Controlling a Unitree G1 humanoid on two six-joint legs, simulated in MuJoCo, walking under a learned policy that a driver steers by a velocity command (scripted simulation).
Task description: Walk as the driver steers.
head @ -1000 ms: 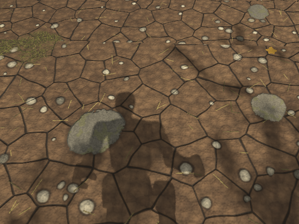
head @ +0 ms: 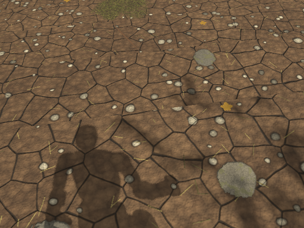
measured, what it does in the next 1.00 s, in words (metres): walks ahead: left foot, then right foot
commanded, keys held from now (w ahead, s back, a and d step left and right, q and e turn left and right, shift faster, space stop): w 0.10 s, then no key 0.90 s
